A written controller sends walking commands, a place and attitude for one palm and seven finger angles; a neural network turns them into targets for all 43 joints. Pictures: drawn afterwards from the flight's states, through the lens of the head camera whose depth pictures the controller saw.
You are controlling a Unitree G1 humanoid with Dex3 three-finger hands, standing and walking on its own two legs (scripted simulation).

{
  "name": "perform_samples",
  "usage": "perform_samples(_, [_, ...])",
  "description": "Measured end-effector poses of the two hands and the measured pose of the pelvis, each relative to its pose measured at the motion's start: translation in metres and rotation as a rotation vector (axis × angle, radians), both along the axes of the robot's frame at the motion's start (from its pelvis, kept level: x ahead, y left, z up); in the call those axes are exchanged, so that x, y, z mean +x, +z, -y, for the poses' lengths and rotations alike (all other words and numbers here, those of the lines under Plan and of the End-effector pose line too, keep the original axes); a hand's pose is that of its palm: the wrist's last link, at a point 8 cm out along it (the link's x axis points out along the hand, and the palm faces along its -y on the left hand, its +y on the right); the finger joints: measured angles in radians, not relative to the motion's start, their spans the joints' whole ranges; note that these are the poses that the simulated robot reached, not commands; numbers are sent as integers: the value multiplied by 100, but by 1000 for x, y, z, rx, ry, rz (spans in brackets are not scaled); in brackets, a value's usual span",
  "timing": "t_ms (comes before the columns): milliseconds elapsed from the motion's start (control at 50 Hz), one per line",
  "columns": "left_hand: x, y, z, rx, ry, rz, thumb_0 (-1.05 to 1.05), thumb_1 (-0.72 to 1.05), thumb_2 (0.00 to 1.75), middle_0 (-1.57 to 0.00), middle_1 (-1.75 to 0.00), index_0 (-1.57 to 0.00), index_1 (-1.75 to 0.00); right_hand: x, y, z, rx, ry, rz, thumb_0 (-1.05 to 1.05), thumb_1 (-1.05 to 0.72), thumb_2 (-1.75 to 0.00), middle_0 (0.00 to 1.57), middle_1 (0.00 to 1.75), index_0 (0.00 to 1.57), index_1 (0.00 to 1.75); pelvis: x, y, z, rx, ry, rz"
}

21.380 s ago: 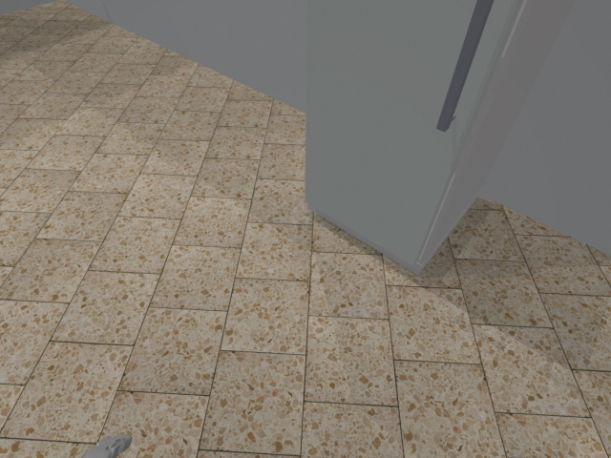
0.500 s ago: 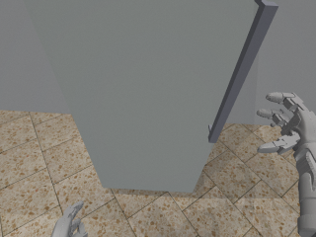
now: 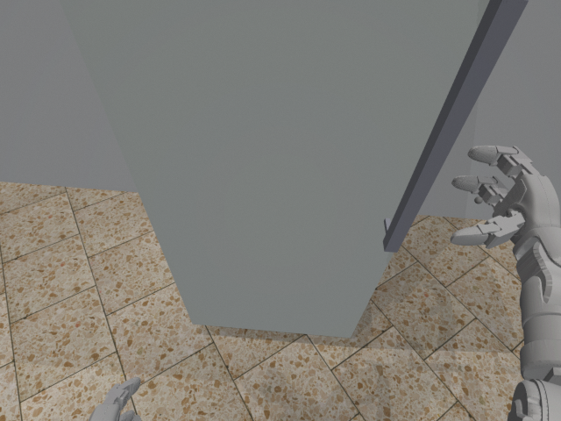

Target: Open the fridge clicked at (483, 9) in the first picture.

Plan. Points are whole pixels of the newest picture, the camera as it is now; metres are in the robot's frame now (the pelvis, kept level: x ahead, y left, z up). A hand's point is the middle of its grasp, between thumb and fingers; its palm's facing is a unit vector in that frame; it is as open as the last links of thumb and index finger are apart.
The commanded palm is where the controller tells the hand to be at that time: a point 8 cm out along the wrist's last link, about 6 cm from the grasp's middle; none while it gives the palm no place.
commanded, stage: move the hooked fingers beside the handle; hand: right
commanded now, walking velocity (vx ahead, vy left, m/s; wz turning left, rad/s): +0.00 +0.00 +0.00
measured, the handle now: (427, 151) +0.47 -0.16 +0.16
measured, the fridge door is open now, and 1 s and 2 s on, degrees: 0 0 0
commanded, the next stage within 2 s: feel for the door with the fingertips in 0.88 s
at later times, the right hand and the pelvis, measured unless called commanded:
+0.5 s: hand (474, 194) +0.41 -0.22 +0.14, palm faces +0.01 +1.00 +0.00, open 14.0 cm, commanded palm +0.39 -0.27 +0.14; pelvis +0.00 +0.00 +0.00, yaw +1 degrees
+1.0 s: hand (470, 192) +0.42 -0.22 +0.14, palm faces -0.01 +1.00 +0.01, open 14.0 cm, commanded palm +0.39 -0.27 +0.14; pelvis +0.01 -0.01 +0.00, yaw +1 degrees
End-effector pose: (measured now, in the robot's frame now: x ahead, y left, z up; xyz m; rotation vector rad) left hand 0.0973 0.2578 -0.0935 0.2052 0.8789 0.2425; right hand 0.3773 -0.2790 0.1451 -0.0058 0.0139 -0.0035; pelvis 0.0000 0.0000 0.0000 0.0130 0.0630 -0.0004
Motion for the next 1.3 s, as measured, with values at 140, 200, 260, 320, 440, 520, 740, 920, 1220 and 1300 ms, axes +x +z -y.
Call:
perform_samples(140, [-15, -3, -3, 1, 24, -39, 1, 90, 90, -20, -30, -21, -30, 12, 4, -10, 2, 4, 33, -1, 50, -30, 30, 120, 30, 120, -1, -1, -1, 0, 8, -8])
perform_samples(200, [-21, -4, -4, -2, 36, -51, 1, 90, 90, -20, -30, -21, -30, 16, 3, -10, 4, 2, 22, -1, 50, -30, 30, 120, 30, 120, -1, -1, -1, -1, 13, -12])
perform_samples(260, [-25, -5, -5, -6, 47, -59, 1, 90, 90, -20, -30, -21, -30, 17, 0, -8, -3, -1, 8, -1, 50, -30, 30, 120, 30, 120, -1, -1, -1, -1, 19, -16])
perform_samples(320, [-28, -5, -5, -8, 53, -69, 1, 90, 90, -20, -30, -21, -30, 15, -4, -5, -3, -7, 2, -1, 50, -30, 30, 120, 30, 120, -1, -1, 0, -1, 22, -19])
perform_samples(440, [-28, -5, -5, -1, 47, -80, 1, 90, 90, -20, -30, -20, -30, 12, -3, -1, 2, -10, 32, -1, 50, -30, 30, 120, 30, 120, 0, -1, 0, 2, 19, -18])
perform_samples(520, [-24, -5, -4, 5, 38, -79, 1, 90, 90, -20, -30, -20, -30, 15, -4, -1, 3, -2, 16, -1, 50, -30, 30, 120, 30, 120, -1, -2, 1, 5, 10, -22])
perform_samples(740, [-15, -2, 1, 3, 35, -61, 1, 90, 90, -20, -30, -21, -30, 24, -5, -2, 9, 6, 32, -1, 50, -30, 30, 120, 30, 120, 2, -2, 5, 6, 19, -36])
perform_samples(920, [-12, -3, 6, -9, 30, -67, 1, 90, 90, -21, -30, -21, -30, 24, -8, -1, 1, 5, 13, -1, 50, -30, 30, 120, 30, 120, 6, -2, 8, 6, 20, -40])
perform_samples(1220, [7, -1, 12, -23, -6, -21, 1, 90, 90, -20, -30, -21, -30, 15, -6, -25, 12, 26, 16, -1, 50, -30, 30, 120, 30, 120, 4, -2, 8, 6, 8, -21])
perform_samples(1300, [9, -1, 13, -28, -14, -12, 1, 90, 90, -20, -30, -21, -30, 16, -6, -37, 18, 27, 19, -1, 50, -30, 30, 120, 30, 120, 2, -2, 6, 4, 6, -17])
